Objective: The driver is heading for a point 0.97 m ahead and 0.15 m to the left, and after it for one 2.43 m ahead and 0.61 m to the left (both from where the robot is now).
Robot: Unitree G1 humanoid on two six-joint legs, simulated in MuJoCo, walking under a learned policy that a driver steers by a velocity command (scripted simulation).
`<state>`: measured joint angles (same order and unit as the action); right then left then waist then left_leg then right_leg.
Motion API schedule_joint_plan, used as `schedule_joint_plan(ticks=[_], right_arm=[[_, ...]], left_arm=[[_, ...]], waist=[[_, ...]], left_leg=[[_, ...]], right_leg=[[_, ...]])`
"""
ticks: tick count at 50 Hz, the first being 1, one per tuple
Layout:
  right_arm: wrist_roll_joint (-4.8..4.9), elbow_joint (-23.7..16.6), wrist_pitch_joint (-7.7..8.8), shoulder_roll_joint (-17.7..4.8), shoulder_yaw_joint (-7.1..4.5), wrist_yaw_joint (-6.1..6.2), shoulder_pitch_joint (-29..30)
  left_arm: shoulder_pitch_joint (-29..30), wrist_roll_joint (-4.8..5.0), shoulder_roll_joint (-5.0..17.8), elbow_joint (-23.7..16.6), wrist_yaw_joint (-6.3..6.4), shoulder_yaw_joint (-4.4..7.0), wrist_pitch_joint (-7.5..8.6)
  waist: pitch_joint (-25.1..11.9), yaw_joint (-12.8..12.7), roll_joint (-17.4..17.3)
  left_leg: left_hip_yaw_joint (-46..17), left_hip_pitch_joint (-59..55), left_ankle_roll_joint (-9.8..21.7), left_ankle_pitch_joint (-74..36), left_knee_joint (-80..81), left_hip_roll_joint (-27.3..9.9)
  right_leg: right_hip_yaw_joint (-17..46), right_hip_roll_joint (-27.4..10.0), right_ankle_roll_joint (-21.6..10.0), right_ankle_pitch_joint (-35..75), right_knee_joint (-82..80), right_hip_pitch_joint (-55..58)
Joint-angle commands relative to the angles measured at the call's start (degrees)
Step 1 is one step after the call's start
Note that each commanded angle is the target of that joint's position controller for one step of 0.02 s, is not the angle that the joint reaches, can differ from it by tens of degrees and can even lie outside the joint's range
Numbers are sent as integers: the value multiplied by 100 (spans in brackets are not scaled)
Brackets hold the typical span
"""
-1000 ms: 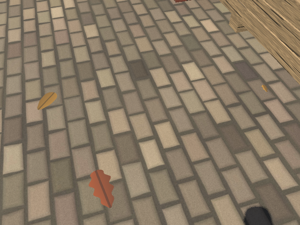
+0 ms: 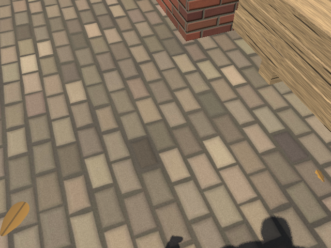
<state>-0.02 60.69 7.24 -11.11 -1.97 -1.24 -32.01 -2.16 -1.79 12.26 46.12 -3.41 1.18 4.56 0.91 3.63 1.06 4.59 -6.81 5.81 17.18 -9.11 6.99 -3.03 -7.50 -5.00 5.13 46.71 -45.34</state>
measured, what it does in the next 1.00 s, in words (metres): walks ahead, turning left: right foot, then left foot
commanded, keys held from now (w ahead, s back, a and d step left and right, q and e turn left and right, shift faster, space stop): w+shift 0.56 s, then w+q+shift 0.44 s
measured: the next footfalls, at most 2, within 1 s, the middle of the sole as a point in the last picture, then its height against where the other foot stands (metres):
right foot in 0.16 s outside the picture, level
left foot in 0.60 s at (141, 176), level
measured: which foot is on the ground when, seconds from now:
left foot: down 0.00-0.16, up 0.18-0.58, down 0.60-1.00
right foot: up 0.00-0.14, down 0.16-0.62, up 0.64-1.00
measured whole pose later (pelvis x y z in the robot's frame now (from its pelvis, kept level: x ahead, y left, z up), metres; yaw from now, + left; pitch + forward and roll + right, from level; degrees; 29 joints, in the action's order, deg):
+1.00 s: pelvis +0.99 +0.04 -0.01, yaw +16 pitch +2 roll +0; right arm 0.3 53.9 5.2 -15.6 -4.6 -1.1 -30.6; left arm 5.4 -1.8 13.7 36.9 -1.9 -1.7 5.4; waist 1.3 9.0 -0.1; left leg -12.2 -6.9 5.5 22.3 -14.6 5.6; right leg 2.7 -3.9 0.8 1.6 29.8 -35.1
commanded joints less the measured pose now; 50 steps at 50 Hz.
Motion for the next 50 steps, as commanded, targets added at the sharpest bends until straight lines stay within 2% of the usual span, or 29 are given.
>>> schedule_joint_plan(ticks=[1, 4, 6, 7, 8, 9, 10, 11, 12, 14, 17, 20, 23, 25, 27, 28, 30, 31, 32, 33, 34, 35, 36, 37, 39, 43, 46, 48, 50], right_arm=[[59, -344, 172, -736, -43, 65, 94], [-56, -299, 87, -1069, -61, 170, -41], [-219, -273, -76, -1344, -138, 294, 120], [-242, -331, -150, -1416, -173, 317, 415], [-255, -477, -137, -1059, -117, 278, 528], [138, -687, -16, -104, 61, 101, -273], [139, -806, 40, -759, -28, 152, 305], [105, -1027, 59, -833, -53, 161, 1097], [46, -1093, 56, -699, -19, 133, 1289], [-184, -1171, -130, -391, 45, -5, 1291], [-292, -1464, -291, -277, 108, -149, 1826], [-255, -1897, -263, -386, 172, -199, 2875], [-134, -2101, -202, -376, 246, -268, 3591], [-124, -2162, -198, -543, 216, -228, 3742], [-187, -2141, -188, -746, 138, -150, 3565], [-194, -2030, -189, -901, 68, -95, 3063], [-186, -1302, -237, -1314, -152, 64, 817], [-251, -1102, -286, -1752, -314, 163, -176], [-283, -1049, -319, -2128, -454, 103, 106], [-194, -1106, -345, -1780, -459, 7, 528], [-158, -1083, -297, -1464, -401, -7, 846], [-159, -967, -279, -1153, -352, -11, 923], [-140, -913, -261, -969, -295, 39, 973], [-133, -855, -248, -847, -240, 83, 1024], [-27, -844, -167, -929, -251, 112, 976], [-19, -1057, -70, -1184, -349, 61, 1014], [67, -1103, -44, -1449, -465, -20, 745], [67, -1105, -97, -1463, -483, 13, 578], [1, -1124, -144, -1704, -545, 78, 566]], left_arm=[[755, 90, 122, -470, -32, -82, 57], [590, 59, 451, -471, 77, 3, 63], [-910, 76, 847, -84, 215, 173, 58], [-2055, 50, 1027, 276, 308, 287, 37], [-2985, -77, 1451, 443, 419, 443, -2], [-2716, -175, 1677, 419, 353, 528, -6], [-2342, -51, 1311, 411, 238, 530, -11], [-1950, -24, 959, 463, 218, 444, 61], [-1804, -59, 579, 572, 205, 365, 112], [-1757, -53, 281, 758, 270, 236, 205], [-1973, 122, 456, 923, 265, 232, 350], [-2129, 162, 560, 883, 191, 226, 414], [-2527, 271, 767, 980, 207, 238, 501], [-2710, 236, 940, 1054, 238, 242, 470], [-2855, 137, 1144, 1099, 300, 249, 385], [-2836, 51, 1276, 1123, 362, 269, 308], [-2434, -69, 1483, 1061, 492, 346, 124], [-2387, -101, 1127, 928, 484, 286, 126], [-3089, 260, 307, 656, 277, 110, 265], [-2489, 207, 797, 507, 317, 164, 353], [-1686, 158, 849, 259, 332, 150, 413], [-1447, 72, 728, 139, 330, 98, 445], [-1225, -52, 597, -6, 297, 64, 391], [-1241, -161, 491, -96, 249, 29, 284], [-1071, -253, 452, -301, 183, 1, 115], [357, -106, 479, -958, 76, -134, 77], [617, 28, 598, -1070, 92, -129, 91], [700, 21, 793, -1163, 160, -74, 94], [51, 39, 1174, -1031, 299, 90, 128]], waist=[[959, -159, -228], [368, -357, -603], [-512, -1127, -914], [-979, -1700, -856], [-1554, -1927, -433], [-2284, -939, 1628], [-1909, -1100, 615], [-936, -995, 157], [-355, -745, -395], [42, -256, -354], [545, -107, -66], [828, -275, -123], [945, -531, -103], [859, -582, 28], [377, -442, 334], [-29, -140, 548], [-1095, 951, 666], [-1693, 1192, 215], [-2373, 230, -2120], [-1999, 314, -1138], [-1141, 289, -507], [-647, 59, 82], [-353, -154, 191], [-174, -412, 124], [125, -590, -48], [728, -382, -229], [463, -127, -368], [335, -48, -398], [-211, -373, -406]], left_leg=[[-439, 1407, 250, -3835, 1066, -1404], [-259, -105, 92, -6995, 0, -1615], [-268, -296, 65, -7926, -2023, -1815], [-152, 147, 111, -7245, -3570, -1722], [-130, 1460, 220, -4975, -5695, -1323], [-597, 4037, -63, 692, -8088, -166], [-1020, 4878, 182, 357, -8169, -495], [-990, 5125, 233, -128, -7767, -810], [-977, 4893, 242, -257, -7319, -1009], [-1040, 4346, 120, -268, -6771, -1253], [-747, 4733, -122, -521, -6049, -1543], [-279, 4593, -219, -1782, -4374, -1551], [179, 3562, -75, -2991, -2860, -1228], [261, 3646, 71, -3013, -2337, -1046], [470, 3375, 212, -2258, -2211, -593], [399, 2856, 296, -1778, -2219, -405], [310, 815, 527, -1125, -2114, -321], [-827, -516, 746, 223, -2523, -1319], [-4623, -2125, 1739, 1316, -1359, -2720], [-5103, -2030, 1672, 1060, -742, -2492], [-4154, -1254, 1484, 332, -730, -2290], [-3607, -325, 1332, -312, -623, -2083], [-3214, 450, 1224, -523, -518, -1809], [-2984, 1058, 1192, -553, -391, -1620], [-2804, 1710, 1279, -454, -116, -1457], [-2199, 3088, 1073, -960, 474, -971], [-2200, 2720, 769, -2134, 374, -1025], [-2335, 1848, 599, -2718, -93, -1121], [-2331, 1311, 338, -4171, -1396, -1109]], right_leg=[[-506, 428, -130, 754, -1088, 1360], [-715, 1024, -323, -23, -1489, 1756], [-483, 1281, -502, -851, -1515, 3196], [-358, 1126, -619, -1025, -1857, 4336], [737, 70, -828, -2617, -1451, 5699], [4395, -1582, -1676, -3798, -2337, 7364], [4749, -1336, -1647, -4117, -3042, 7039], [3751, -1154, -1442, -3503, -3207, 6143], [3108, -969, -1264, -2825, -3406, 5155], [2226, -485, -909, -2529, -3662, 3891], [1529, -220, -819, -2129, -4189, 3277], [698, 227, -713, -780, -4469, 2954], [424, 132, -570, 558, -4958, 3063], [241, -3, -465, 1742, -4795, 4160], [121, -159, -350, 4103, -3892, 5173], [103, -266, -299, 4901, -3055, 5428], [-199, -213, -187, 4723, -274, 5008], [-205, 142, -210, 2525, 1929, 3764], [192, 1275, 165, -2808, 4183, 1173], [724, 940, -9, -2624, 4334, 228], [772, 604, -50, -2149, 3916, -30], [731, 402, -26, -2027, 3387, 217], [773, 256, 56, -2065, 2979, 504], [750, 201, 180, -2165, 2691, 775], [674, 87, 424, -2460, 2085, 789], [274, 183, 741, -810, -304, 1602], [208, 474, 683, 351, -1148, 2488], [312, 549, 606, 129, -1618, 2487], [314, 779, 504, -847, -1820, 3290]])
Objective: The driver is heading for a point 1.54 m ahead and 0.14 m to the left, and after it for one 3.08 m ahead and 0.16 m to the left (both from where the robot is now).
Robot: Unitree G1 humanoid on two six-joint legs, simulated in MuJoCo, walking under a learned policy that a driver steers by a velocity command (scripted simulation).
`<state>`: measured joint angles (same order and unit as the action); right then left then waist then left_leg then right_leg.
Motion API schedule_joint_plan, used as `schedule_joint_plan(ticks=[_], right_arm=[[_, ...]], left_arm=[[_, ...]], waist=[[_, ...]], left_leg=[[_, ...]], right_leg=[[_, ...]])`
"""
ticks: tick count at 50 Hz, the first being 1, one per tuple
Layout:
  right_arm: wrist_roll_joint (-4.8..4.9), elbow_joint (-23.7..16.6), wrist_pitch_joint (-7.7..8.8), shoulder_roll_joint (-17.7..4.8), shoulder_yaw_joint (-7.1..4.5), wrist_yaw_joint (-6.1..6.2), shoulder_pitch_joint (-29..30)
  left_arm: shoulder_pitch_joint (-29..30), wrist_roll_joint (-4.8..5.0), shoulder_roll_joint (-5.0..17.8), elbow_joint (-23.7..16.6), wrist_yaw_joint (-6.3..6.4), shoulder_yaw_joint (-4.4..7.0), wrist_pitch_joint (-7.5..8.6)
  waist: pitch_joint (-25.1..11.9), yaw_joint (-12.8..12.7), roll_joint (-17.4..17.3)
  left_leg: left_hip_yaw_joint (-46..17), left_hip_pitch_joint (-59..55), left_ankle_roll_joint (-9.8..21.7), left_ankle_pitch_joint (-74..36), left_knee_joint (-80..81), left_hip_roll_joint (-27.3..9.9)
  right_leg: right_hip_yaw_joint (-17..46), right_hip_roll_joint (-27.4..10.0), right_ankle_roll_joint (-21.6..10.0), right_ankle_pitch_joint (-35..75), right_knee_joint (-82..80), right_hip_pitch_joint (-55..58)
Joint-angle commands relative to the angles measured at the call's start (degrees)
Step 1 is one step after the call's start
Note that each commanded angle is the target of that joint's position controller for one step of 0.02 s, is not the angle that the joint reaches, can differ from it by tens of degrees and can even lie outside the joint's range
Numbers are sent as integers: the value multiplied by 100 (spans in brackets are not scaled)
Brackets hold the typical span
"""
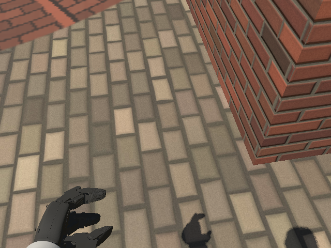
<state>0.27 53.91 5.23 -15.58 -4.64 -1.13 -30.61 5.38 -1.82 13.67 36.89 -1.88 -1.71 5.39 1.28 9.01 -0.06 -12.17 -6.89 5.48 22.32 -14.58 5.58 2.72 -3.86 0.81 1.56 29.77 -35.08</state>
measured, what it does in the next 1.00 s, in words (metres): walks ahead: right foot, then left foot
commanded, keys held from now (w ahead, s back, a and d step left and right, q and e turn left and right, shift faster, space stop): w+q+shift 0.26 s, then w+shift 0.30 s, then w+e+shift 0.44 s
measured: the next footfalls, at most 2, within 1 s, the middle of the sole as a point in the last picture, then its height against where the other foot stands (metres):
right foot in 0.04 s outside the picture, level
left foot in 0.48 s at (113, 225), level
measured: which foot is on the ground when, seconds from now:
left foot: down 0.00-0.04, up 0.06-0.46, down 0.48-0.94, up 0.96-1.00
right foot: up 0.00-0.02, down 0.04-0.46, up 0.48-0.92, down 0.94-1.00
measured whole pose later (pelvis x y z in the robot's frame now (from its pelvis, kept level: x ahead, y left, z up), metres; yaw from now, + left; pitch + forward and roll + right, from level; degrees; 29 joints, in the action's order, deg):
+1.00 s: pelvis +0.90 +0.18 -0.03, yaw +8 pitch +0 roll +0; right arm -2.1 48.8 5.2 -14.9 -0.7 1.3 -19.4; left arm -12.0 -0.8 17.3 45.0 -2.4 2.5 2.0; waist 2.5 -1.6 0.6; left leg 4.2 5.5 -0.6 21.1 -73.9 3.0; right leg -6.9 7.7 -11.8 -12.3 39.0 -29.2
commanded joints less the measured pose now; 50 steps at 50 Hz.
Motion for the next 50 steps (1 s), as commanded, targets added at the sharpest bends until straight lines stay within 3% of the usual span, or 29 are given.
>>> schedule_joint_plan(ticks=[1, 2, 3, 4, 5, 6, 7, 11, 17, 20, 22, 23, 24, 25, 26, 27, 28, 29, 32, 35, 37, 40, 43, 45, 46, 47, 48, 49, 50], right_arm=[[-57, -487, 45, -1413, -313, 64, 562], [-57, -628, 80, -1125, -231, 28, 795], [122, -915, 107, -101, 1, 49, 556], [211, -1161, 63, -313, 56, 77, 248], [63, -1025, -48, -605, 20, 116, 804], [-44, -1041, -101, -607, 24, 54, 1171], [-103, -1064, -158, -546, 20, -21, 1395], [-221, -1578, -457, -134, 144, -240, 2059], [-221, -2085, -417, -213, 316, -452, 3061], [-283, -2037, -338, -323, 339, -399, 3213], [-317, -1742, -287, -648, 220, -295, 2330], [-320, -1367, -275, -836, 107, -226, 1187], [-372, -1068, -301, -1153, -57, -115, 330], [-401, -1063, -321, -1701, -170, 6, 684], [-273, -1225, -338, -1907, -243, 18, 536], [-243, -1114, -314, -1642, -236, 67, 638], [-191, -974, -256, -1401, -182, 98, 790], [-238, -943, -176, -1115, -118, 99, 1038], [-182, -829, 55, -529, 87, 99, 1241], [-119, -666, 217, -550, 86, 14, 972], [-122, -676, 274, -497, 131, -13, 1035], [-49, -562, 395, -549, 189, 50, 753], [-102, -567, 366, -986, 145, 233, 687], [-240, -591, 152, -1211, 71, 406, 827], [-323, -732, 30, -1331, 27, 446, 1186], [-305, -834, -40, -1452, -32, 428, 1655], [-391, -1152, 116, -460, 215, 281, 1823], [-110, -1660, 209, -380, 332, 218, 1248], [-220, -1707, 333, -630, 397, 187, 1651]], left_arm=[[-1658, 32, 1221, 119, 242, 479, 73], [-2870, -86, 1502, 293, 350, 596, 86], [-3446, -357, 1936, 360, 399, 712, 74], [-3007, -249, 2012, 354, 308, 781, 30], [-2363, -205, 1282, 216, 267, 672, -1], [-2126, -157, 874, 256, 238, 580, -4], [-2132, -179, 753, 359, 234, 551, -1], [-2584, 55, 442, 929, 136, 467, 176], [-2562, 21, 791, 1105, 133, 501, 306], [-2974, 38, 1212, 1288, 170, 538, 242], [-3069, 5, 1631, 1313, 259, 609, 54], [-2958, 2, 1735, 1267, 298, 624, -37], [-2919, -2, 1672, 1206, 307, 612, -72], [-3364, -23, 698, 964, 175, 436, -58], [-3282, 181, 913, 602, 167, 446, 5], [-2445, 201, 1077, 466, 191, 477, 70], [-2318, 202, 915, 446, 181, 416, 109], [-2377, 149, 801, 581, 157, 382, 65], [-2781, 44, 513, 851, 3, 357, -269], [-1812, 97, 423, 531, -74, 343, -339], [-1472, 156, 364, 426, -118, 308, -288], [-823, 147, 294, 244, -236, 233, -214], [-1078, 107, 526, 334, -262, 273, -220], [-2124, 51, 920, 610, -206, 413, -270], [-3392, 67, 1218, 990, -154, 565, -292], [-4520, 81, 1487, 1254, -63, 748, -318], [-4149, 192, 1782, 1330, 19, 859, -412], [-3634, 83, 2227, 1075, 37, 958, -447], [-3343, 94, 1726, 843, 96, 916, -459]], waist=[[-821, -1417, -184], [-1561, -1996, -63], [-2299, -1821, 1392], [-2618, -1330, 2380], [-1553, -1329, 1268], [-866, -1315, 551], [-568, -1250, 278], [-34, -947, 578], [585, -783, 207], [645, -723, 312], [-75, -207, 632], [-667, 303, 701], [-1098, 666, 506], [-1351, -267, -1071], [-2410, -247, -1140], [-1495, -129, -356], [-623, -372, -114], [-299, -639, 297], [46, -1133, 207], [659, -939, -106], [678, -933, -72], [706, -771, 10], [270, -980, -379], [-303, -1591, -658], [-867, -2197, -676], [-1093, -2875, -309], [-802, -2119, 1494], [-1963, -1530, 1709], [-1547, -1661, 336]], left_leg=[[-522, 1578, 256, -4756, -2096, -739], [-326, 2406, 217, -3883, -3790, -469], [198, 4090, 162, 199, -5743, 112], [451, 4895, 239, 431, -6671, -67], [613, 5241, 244, -189, -6809, -521], [722, 5196, 184, -572, -6503, -723], [741, 5034, 128, -656, -6295, -875], [888, 5282, 55, -841, -6025, -1224], [1535, 4365, 213, -2369, -3550, -917], [2013, 3589, 502, -2196, -2695, -407], [2070, 2553, 680, -1378, -2488, 48], [1906, 1296, 806, -1191, -2207, 150], [1442, -135, 875, -869, -1964, -66], [-759, -1404, 999, -233, -1860, -1679], [-3361, -2111, 1562, 228, -764, -2457], [-2710, -1560, 1373, -221, -364, -2222], [-2022, -563, 1305, -818, -227, -2093], [-1438, 231, 1115, -1103, -121, -1920], [-279, 1571, 734, -1244, 497, -1584], [732, 1824, 382, -2395, 966, -1368], [1556, 1803, 93, -3444, 1011, -1055], [2059, 1531, -156, -4710, 1305, -1180], [2409, 321, -506, -8047, 323, -1380], [2397, 15, -624, -9272, -1371, -1573], [2294, 381, -610, -9238, -2951, -1620], [2406, 1356, -573, -7395, -5574, -1198], [2062, 3879, -635, 174, -7859, -51], [836, 5600, -768, 768, -8964, 45], [472, 5871, -568, 141, -8323, -347]], right_leg=[[-315, 380, -140, -896, -105, 3350], [294, -365, -269, -1756, 161, 4751], [2696, -2093, -533, -3906, -460, 6117], [4934, -2554, -925, -4607, -1476, 5988], [3949, -2173, -866, -4835, -1522, 5130], [2819, -1881, -805, -3712, -1460, 4353], [2065, -1653, -706, -2682, -1510, 3849], [292, -1350, -477, -597, -1754, 3239], [-1451, -854, -416, 798, -2638, 2552], [-1675, -1068, -527, 3669, -2351, 3255], [-1715, -1213, -582, 5619, -695, 3857], [-1683, -1221, -605, 5652, 729, 3593], [-1697, -998, -557, 4347, 2535, 2607], [-1507, -164, -376, -2504, 4742, 597], [-385, 367, -353, -2993, 5996, -531], [-39, 60, -424, -2242, 5877, -1140], [-108, -125, -431, -1956, 5417, -1121], [-13, -301, -432, -1880, 4972, -775], [226, -475, -373, -1810, 4241, 7], [82, -421, -375, -898, 3328, -553], [-242, -234, -462, -10, 2459, -408], [-890, -25, -710, 1133, 1284, 188], [-1364, 582, -942, 818, 876, 582], [-1463, 1024, -1101, 7, 813, 1626], [-1256, 1130, -1273, -368, 846, 2828], [-611, 813, -1667, -644, 370, 3967], [714, 0, -1925, 353, 887, 5129], [3726, -1017, -3228, -1330, -329, 6305], [4386, -1154, -2972, -2579, -1383, 5741]])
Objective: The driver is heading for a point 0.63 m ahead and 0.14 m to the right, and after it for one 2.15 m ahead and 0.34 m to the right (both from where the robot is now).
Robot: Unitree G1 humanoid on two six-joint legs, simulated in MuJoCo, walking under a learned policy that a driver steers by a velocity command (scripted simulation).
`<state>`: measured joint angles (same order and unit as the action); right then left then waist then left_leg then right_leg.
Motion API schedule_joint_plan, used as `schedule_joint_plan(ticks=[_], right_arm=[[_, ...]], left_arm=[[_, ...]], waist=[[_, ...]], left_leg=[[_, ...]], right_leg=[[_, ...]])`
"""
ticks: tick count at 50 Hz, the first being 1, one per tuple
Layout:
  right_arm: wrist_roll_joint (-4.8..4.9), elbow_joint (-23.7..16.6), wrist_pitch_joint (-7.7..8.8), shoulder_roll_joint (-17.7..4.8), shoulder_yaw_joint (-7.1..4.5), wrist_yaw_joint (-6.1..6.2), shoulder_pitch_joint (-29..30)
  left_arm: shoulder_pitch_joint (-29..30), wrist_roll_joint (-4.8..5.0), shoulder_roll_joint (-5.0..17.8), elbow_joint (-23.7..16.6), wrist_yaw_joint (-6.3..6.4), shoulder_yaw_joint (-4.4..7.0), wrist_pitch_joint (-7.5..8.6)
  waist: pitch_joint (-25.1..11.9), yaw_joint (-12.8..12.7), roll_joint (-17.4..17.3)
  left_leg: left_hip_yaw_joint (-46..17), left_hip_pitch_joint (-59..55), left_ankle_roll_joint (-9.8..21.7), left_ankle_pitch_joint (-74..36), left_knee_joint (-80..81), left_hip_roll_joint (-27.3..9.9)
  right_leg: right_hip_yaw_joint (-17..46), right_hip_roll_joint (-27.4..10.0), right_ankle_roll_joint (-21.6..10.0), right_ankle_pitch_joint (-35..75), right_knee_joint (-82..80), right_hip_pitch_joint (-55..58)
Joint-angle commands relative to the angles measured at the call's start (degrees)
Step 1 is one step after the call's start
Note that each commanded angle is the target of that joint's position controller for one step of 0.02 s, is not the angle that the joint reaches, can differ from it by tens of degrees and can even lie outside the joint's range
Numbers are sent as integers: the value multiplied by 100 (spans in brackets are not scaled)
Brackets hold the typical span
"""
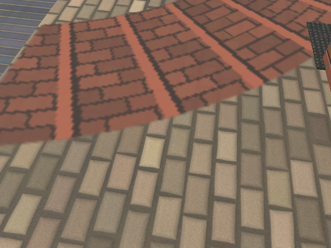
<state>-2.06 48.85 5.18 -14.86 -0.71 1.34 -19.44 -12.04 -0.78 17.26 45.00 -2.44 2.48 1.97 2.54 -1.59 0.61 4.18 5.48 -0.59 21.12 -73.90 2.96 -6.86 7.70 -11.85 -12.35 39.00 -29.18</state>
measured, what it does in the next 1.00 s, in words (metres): walks ahead, turning right: left foot, then right foot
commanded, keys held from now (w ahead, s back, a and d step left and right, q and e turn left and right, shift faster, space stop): w+e+shift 0.60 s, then w+q+shift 0.40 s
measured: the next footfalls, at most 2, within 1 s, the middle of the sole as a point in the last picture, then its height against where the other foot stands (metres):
left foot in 0.36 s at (141, 221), level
right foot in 0.80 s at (235, 175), level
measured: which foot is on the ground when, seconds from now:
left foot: up 0.00-0.34, down 0.36-0.80, up 0.82-1.00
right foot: down 0.00-0.36, up 0.38-0.78, down 0.80-1.00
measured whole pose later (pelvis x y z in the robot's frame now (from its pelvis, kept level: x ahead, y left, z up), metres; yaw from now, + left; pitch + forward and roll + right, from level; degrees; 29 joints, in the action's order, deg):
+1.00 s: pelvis +0.85 -0.20 +0.04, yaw -30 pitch +0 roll -2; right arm -1.0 46.8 1.9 -16.6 -1.3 -2.4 -15.9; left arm -20.8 -1.8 16.7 48.7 -0.3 2.7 5.6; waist 0.8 -0.4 -2.2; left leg -1.6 35.9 3.6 11.1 -65.9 -7.4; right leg -9.2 2.6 -3.3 -15.3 18.6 -4.0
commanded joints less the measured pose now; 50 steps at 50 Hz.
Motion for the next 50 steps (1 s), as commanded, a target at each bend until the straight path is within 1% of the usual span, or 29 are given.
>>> schedule_joint_plan(ticks=[1, 3, 5, 9, 12, 14, 16, 17, 18, 19, 20, 21, 22, 23, 26, 30, 32, 34, 36, 38, 39, 40, 41, 42, 43, 44, 45, 47, 50], right_arm=[[-6, -1213, 387, -779, 1, -113, 723], [-215, -1263, 184, -663, 59, -125, 818], [-271, -1346, -95, -562, 120, -151, 840], [-48, -1866, -125, -370, 247, -262, 2083], [64, -1966, -92, -444, 222, -257, 2389], [58, -1998, -50, -595, 167, -224, 2385], [65, -1761, 0, -998, -16, -126, 1553], [59, -1527, 36, -1211, -134, -53, 527], [-52, -1315, 65, -1590, -304, 76, -815], [-322, -1287, 48, -2076, -425, 91, -1004], [-196, -1311, -32, -1943, -494, 53, -468], [-131, -1394, -58, -1314, -377, 35, 56], [-102, -1304, -73, -986, -300, -1, 198], [-114, -1143, -72, -868, -266, -8, 91], [49, -673, 74, -551, -191, -96, -261], [59, -548, 238, -669, -206, -150, -11], [-19, -405, 317, -735, -194, -188, -161], [17, -216, 317, -974, -230, -199, -505], [68, -89, 241, -1392, -278, -139, -614], [125, 79, 73, -1699, -299, -51, -649], [174, 43, 15, -1717, -286, -41, -440], [120, -92, 40, -1122, -156, -99, -677], [362, -374, 85, -516, -33, -171, -1248], [289, -469, 88, -1165, -167, -156, -280], [266, -539, 89, -997, -144, -213, 4], [221, -441, 35, -784, -91, -265, -29], [122, -341, -79, -636, -72, -304, -155], [115, -263, -293, -432, -79, -354, -245], [66, -619, -364, -260, -111, -449, 660]], left_arm=[[-1388, -10, 940, 115, 198, 390, -118], [-1093, -6, 819, 100, 240, 326, 12], [-957, 34, 803, 57, 208, 286, 162], [-976, 81, 956, -68, 156, 389, 274], [-1253, 136, 1079, -65, 102, 479, 257], [-1276, 112, 1123, -98, 151, 517, 226], [-1124, 45, 1330, -160, 183, 559, 222], [-857, 36, 1459, -208, 154, 574, 245], [-617, 33, 1055, -362, 146, 454, 324], [-1154, 266, 32, -654, 167, 196, 351], [-1096, 193, 331, -735, 190, 104, 264], [-488, 33, 689, -660, 188, 170, 168], [-191, -55, 747, -685, 112, 192, 120], [50, -105, 670, -729, 16, 188, 65], [280, -136, 267, -1014, -154, 62, -160], [901, -110, 282, -1436, -186, -33, -253], [1256, -126, 251, -1542, -257, -111, -200], [1593, -121, 219, -1547, -312, -175, -111], [1589, -194, 447, -1467, -257, -111, -58], [349, -287, 700, -1079, -113, 27, -21], [-900, -339, 885, -691, 2, 141, 21], [-1445, -497, 1328, -547, 160, 259, 17], [-1312, -500, 1688, -713, 238, 329, 64], [-1120, -383, 1355, -664, 274, 330, 62], [-820, -296, 1073, -465, 286, 245, 136], [-628, -246, 804, -359, 254, 207, 215], [-504, -194, 649, -287, 258, 169, 294], [-508, -138, 395, -112, 263, 112, 444], [-545, -25, 225, 77, 189, 87, 607]], waist=[[-755, -255, -483], [-61, 237, -838], [229, 463, -660], [404, 38, -116], [83, -332, 174], [-49, -345, 272], [-648, 74, 244], [-1219, 720, 112], [-1965, 1313, -231], [-2689, 823, -2011], [-2526, 608, -2139], [-1507, 667, -1140], [-969, 630, -503], [-640, 591, -345], [-232, 309, -696], [150, 35, -589], [481, 56, -411], [636, 199, -284], [418, 91, -417], [-380, -620, -828], [-952, -1289, -802], [-1710, -1175, -156], [-2893, -564, 1089], [-2154, -866, 147], [-987, -519, 157], [-485, -262, 23], [-319, -31, 150], [-72, 207, 109], [394, 205, 279]], left_leg=[[-1156, 4402, 125, -195, -1516, -399], [-1065, 3650, -25, -103, -622, -714], [-865, 3096, -206, -1, 320, -940], [-458, 2239, -337, -1894, 2796, -886], [-405, 1918, -238, -2718, 3790, -580], [-540, 1731, -176, -2509, 4355, -468], [-568, 742, -61, -1622, 4521, -199], [-542, -420, 21, -1268, 4509, -280], [-1366, -1911, 201, 196, 4360, -1198], [-4355, -3338, 658, 2150, 5301, -3007], [-5789, -2926, 929, 3253, 6008, -3118], [-4675, -2052, 826, 2931, 5981, -2738], [-3542, -1371, 730, 1654, 5870, -2439], [-2707, -909, 596, 596, 5926, -2156], [-1462, -402, 422, -871, 6125, -1932], [-71, 152, 284, -2246, 6578, -1756], [379, 529, 309, -2638, 6880, -1471], [540, 557, 411, -3453, 7231, -1511], [569, -174, 613, -6205, 6679, -1680], [430, -448, 705, -8037, 4853, -1827], [373, 293, 673, -7343, 3230, -1631], [97, 1763, 733, -2918, 995, -1071], [-701, 3376, 639, 732, -1010, -290], [-1031, 3958, 683, 16, -1013, -442], [-924, 4023, 666, -482, -463, -745], [-861, 3700, 626, -644, -22, -956], [-918, 3367, 561, -685, 234, -1074], [-866, 3113, 411, -699, 531, -1236], [-618, 3795, 390, -1532, 951, -1277]], right_leg=[[4922, -2166, -1321, -1442, -2642, 3914], [4011, -1652, -988, -633, -2754, 2160], [3341, -1219, -892, -383, -2965, 943], [2651, -630, -536, 540, -3168, 253], [2771, -728, -241, 1680, -2826, 1166], [2953, -854, -57, 2091, -2403, 1812], [2999, -864, 181, 3340, -1236, 2259], [2802, -656, 320, 3477, 5, 1985], [2474, -425, 394, 2398, 1787, 1089], [1790, 221, 552, -1894, 3558, -756], [1463, -252, 467, -1449, 4267, -1624], [1273, -620, 478, -808, 4234, -1842], [1175, -843, 530, -474, 3920, -1725], [1166, -1003, 579, -391, 3732, -1585], [1102, -1283, 664, -281, 3624, -1713], [792, -1317, 714, 750, 2935, -1636], [704, -1136, 657, 1227, 1654, -1083], [260, -797, 489, 1308, 552, -260], [-40, -360, 335, 786, -20, 417], [6, -153, 123, 67, -231, 1908], [345, -372, -21, 214, -743, 3475], [1961, -1808, -36, -1731, -733, 5019], [5108, -3501, -403, -2833, -1639, 6084], [4901, -3207, -257, -2945, -2328, 5161], [3760, -2903, -167, -2157, -2456, 4134], [3071, -2645, -48, -1320, -2667, 3299], [2463, -2410, 96, -838, -2829, 2795], [1559, -2237, 317, -115, -3175, 2390], [429, -1942, 514, 861, -3519, 2252]])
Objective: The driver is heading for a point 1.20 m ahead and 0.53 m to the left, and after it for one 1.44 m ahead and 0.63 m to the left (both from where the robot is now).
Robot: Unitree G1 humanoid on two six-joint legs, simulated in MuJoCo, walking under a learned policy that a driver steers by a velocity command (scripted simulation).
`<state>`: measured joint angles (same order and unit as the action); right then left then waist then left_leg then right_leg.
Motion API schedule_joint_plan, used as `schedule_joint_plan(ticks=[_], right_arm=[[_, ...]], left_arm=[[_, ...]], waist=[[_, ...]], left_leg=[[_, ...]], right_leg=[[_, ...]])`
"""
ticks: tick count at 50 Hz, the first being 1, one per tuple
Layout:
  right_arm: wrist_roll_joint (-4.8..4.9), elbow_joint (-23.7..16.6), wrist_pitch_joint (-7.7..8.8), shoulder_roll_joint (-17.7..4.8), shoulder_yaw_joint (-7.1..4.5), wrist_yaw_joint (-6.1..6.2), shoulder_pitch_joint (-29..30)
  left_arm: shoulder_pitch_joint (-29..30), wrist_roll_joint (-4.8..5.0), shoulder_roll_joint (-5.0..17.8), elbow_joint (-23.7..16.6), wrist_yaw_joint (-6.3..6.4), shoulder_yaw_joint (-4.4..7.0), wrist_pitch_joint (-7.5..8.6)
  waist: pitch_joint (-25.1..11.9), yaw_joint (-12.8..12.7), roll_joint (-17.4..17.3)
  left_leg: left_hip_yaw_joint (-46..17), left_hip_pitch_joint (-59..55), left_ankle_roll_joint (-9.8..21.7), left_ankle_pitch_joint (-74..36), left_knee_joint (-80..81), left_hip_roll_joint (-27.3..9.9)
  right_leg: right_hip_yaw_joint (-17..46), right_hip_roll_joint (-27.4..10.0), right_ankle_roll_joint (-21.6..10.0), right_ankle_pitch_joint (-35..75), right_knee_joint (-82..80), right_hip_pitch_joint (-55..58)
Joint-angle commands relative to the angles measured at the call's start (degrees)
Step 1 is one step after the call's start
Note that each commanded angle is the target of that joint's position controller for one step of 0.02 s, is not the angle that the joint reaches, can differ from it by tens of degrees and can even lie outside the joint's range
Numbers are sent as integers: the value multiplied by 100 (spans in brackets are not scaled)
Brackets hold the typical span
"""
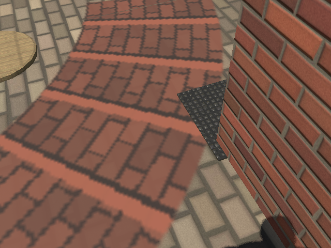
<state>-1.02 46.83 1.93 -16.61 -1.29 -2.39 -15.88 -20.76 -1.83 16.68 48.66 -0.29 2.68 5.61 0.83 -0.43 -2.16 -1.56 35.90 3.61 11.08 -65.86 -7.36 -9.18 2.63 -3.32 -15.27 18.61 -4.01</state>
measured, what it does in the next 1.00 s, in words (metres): walks ahead, turning left: left foot, then right foot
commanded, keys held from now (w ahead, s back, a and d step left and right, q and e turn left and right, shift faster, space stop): w+q+shift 0.76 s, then w+shift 0.24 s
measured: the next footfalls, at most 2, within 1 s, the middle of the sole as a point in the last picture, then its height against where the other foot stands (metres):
left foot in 0.24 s outside the picture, level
right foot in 0.68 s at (145, 160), level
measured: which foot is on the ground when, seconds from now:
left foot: up 0.00-0.22, down 0.24-0.70, up 0.72-1.00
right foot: down 0.00-0.24, up 0.26-0.66, down 0.68-1.00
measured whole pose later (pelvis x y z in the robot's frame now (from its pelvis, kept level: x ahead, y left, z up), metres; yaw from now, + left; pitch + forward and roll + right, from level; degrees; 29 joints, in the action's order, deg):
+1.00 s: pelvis +0.90 +0.29 -0.01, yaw +51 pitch +1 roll -2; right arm -2.7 38.3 0.4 -19.6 -2.6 -4.1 -1.9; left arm -28.2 -1.2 18.2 54.2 0.4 2.4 6.3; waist -0.6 -4.1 -1.6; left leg -3.6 42.6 4.4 4.6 -54.2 0.2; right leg -10.2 0.0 0.1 -20.1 18.2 2.2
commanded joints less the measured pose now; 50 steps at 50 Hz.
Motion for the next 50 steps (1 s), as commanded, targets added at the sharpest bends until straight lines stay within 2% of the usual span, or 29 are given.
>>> schedule_joint_plan(ticks=[1, 5, 8, 9, 11, 12, 13, 14, 15, 17, 19, 21, 23, 25, 28, 30, 32, 33, 34, 35, 36, 37, 38, 39, 41, 42, 44, 47, 50], right_arm=[[-20, -548, -12, -9, -43, -103, 587], [-6, -897, 15, 2, -12, -323, 1394], [12, -769, -13, -241, -70, -306, 1210], [52, -639, -23, -379, -106, -263, 796], [60, -97, -32, -814, -298, -164, -1096], [88, 226, -25, -1055, -486, -48, -2149], [103, 221, -93, -1432, -616, 38, -1492], [-145, -165, -168, -2173, -796, 29, -1045], [-55, -312, -170, -1860, -783, 73, -874], [-6, -63, -50, -1222, -622, 183, -710], [101, -162, 89, -982, -515, 246, -443], [144, -224, 185, -943, -484, 221, -425], [115, -163, 243, -1049, -517, 219, -704], [131, -106, 261, -978, -518, 173, -911], [139, -27, 230, -1099, -578, 123, -1255], [120, -90, 241, -1162, -591, 177, -1047], [72, -161, 265, -1375, -617, 209, -732], [-4, -230, 279, -1648, -667, 166, -493], [-23, -328, 321, -1577, -635, 132, -126], [-40, -478, 385, -592, -383, 161, -236], [192, -814, 273, -242, -235, 151, -1152], [-50, -588, 155, -808, -277, 211, -632], [-144, -624, 101, -1188, -396, 142, -112], [-112, -631, 94, -1078, -394, 66, 102], [-149, -770, 3, -644, -292, -103, 170], [-148, -781, -51, -397, -215, -89, 254], [-163, -873, -133, -319, -169, -76, 283], [-192, -970, -149, -514, -199, -77, 817], [-167, -1312, -71, -462, -80, -337, 1837]], left_arm=[[355, 70, 225, -253, -44, 58, 267], [252, 83, 422, -110, 31, 73, 382], [-76, 70, 823, -57, 152, 131, 189], [-59, 2, 1025, -115, 204, 183, 42], [445, -166, 1324, -301, 264, 265, -230], [730, -168, 1314, -377, 204, 286, -290], [833, -185, 422, -628, 79, 73, -173], [216, 123, 365, -1284, 17, 10, -8], [536, 9, 542, -1244, 100, -55, 148], [1008, -70, 482, -1202, 151, -121, 182], [903, -270, 448, -1217, 93, -167, -43], [1082, -285, 335, -1301, 38, -196, -213], [2040, -209, 198, -1734, -16, -322, -197], [2578, -86, 207, -1945, -4, -310, -164], [2825, -25, 254, -1975, -23, -326, -102], [2716, 8, 340, -1961, -48, -286, -70], [2175, 52, 706, -1746, 86, -135, -118], [1151, 100, 1120, -1488, 167, 29, -91], [-216, 104, 1440, -1169, 268, 166, -48], [-1277, -95, 1805, -1005, 379, 290, -22], [-371, -172, 1961, -1102, 281, 303, -78], [468, -81, 1265, -1241, 264, 235, -138], [826, -22, 900, -1205, 250, 146, -152], [737, -104, 659, -1039, 196, 103, -162], [316, -62, 387, -559, 134, 3, -86], [143, -7, 229, -369, 120, -45, 13], [171, 67, 290, -200, 74, -33, 176], [312, 41, 545, -100, 64, 2, 214], [-245, 114, 539, 253, 26, -62, 245]], waist=[[671, 100, 613], [767, 116, 456], [385, 358, 615], [62, 615, 814], [-824, 1632, 1053], [-990, 2035, 725], [-236, 1193, -955], [-1552, 476, -1897], [-1563, 591, -275], [-238, 161, 973], [-10, -156, 800], [44, -202, 840], [421, 97, 634], [479, 376, 416], [227, 772, 59], [175, 713, -202], [-224, 331, -266], [-831, -220, -270], [-1409, -982, -239], [-2181, -1129, 952], [-2717, -84, 2902], [-1542, -129, 1812], [-939, -232, 1025], [-715, -281, 692], [-392, -91, 838], [-152, -51, 768], [163, 211, 788], [482, 306, 780], [707, 100, 452]], left_leg=[[62, 807, -6, -906, 529, -201], [750, -18, 371, -2161, 2200, 194], [1295, -667, 622, -1889, 2559, 905], [1378, -1060, 681, -1354, 2497, 1150], [1080, -2792, 970, -172, 2342, 1415], [598, -3824, 1169, 83, 3100, 1362], [-929, -4222, 1257, -189, 3157, 567], [-4393, -6098, 2606, 590, 4280, -554], [-4801, -5938, 2297, 850, 5014, -615], [-3518, -3990, 1597, 371, 5138, -47], [-2759, -2838, 1649, -621, 5170, 312], [-2252, -2126, 1595, -582, 5364, 643], [-2281, -1697, 1603, -1185, 5668, 669], [-2148, -1985, 1330, -1665, 5592, 840], [-2208, -2603, 1081, -2425, 5341, 887], [-2295, -2740, 953, -2494, 5207, 804], [-2477, -2993, 757, -3586, 4408, 779], [-2380, -3083, 652, -4177, 3288, 868], [-2165, -2412, 481, -3850, 1647, 1065], [-1638, -1355, 463, -288, -546, 1443], [-937, -32, 361, 1891, -1639, 1690], [-586, 506, 378, 1036, -1809, 1155], [-429, 582, 326, 512, -1492, 906], [-385, 481, 277, 348, -1339, 739], [-555, 388, 260, 325, -1034, 567], [-611, 524, 211, 427, -961, 589], [-846, 873, 121, 457, -645, 580], [-543, 645, -47, -481, 567, 708], [356, -636, 224, -1334, 2023, 814]], right_leg=[[268, -1290, -274, 1455, -1519, -341], [-698, -1188, 6, 2884, -1885, -208], [-838, -1353, 191, 6203, -1053, 829], [-808, -1436, 208, 7265, -301, 1124], [-604, -1691, 29, 7982, 2385, 889], [-599, -1334, 46, 6703, 4491, 180], [-326, -278, 210, 194, 6591, -1915], [898, 342, 459, -1320, 8248, -4121], [1572, -172, 278, -814, 7873, -4358], [1511, -642, 284, -532, 6540, -3849], [1439, -859, 482, -547, 5904, -3309], [1267, -1004, 662, -643, 5132, -3019], [1108, -1003, 752, 50, 4058, -3027], [1018, -886, 692, 1144, 2990, -3082], [882, -489, 556, 2215, 1919, -2721], [994, -396, 402, 2322, 1238, -2117], [1133, -127, 402, 1563, 1136, -1058], [1046, -30, 364, 997, 1332, -137], [1317, -435, 302, 650, 1578, 1314], [3052, -1971, 155, -2058, 1392, 2586], [6461, -3309, -311, -4081, -407, 2731], [6107, -2877, -331, -4568, -610, 1681], [4722, -2522, -318, -3305, -300, 1037], [3804, -2182, -275, -1905, -202, 631], [2773, -1780, -194, -831, -161, 30], [2589, -1698, -291, -368, -303, -88], [2311, -1899, -445, 279, -515, -294], [1106, -1665, -296, 1922, -814, -697], [331, -1417, -157, 2029, -1626, -1284]])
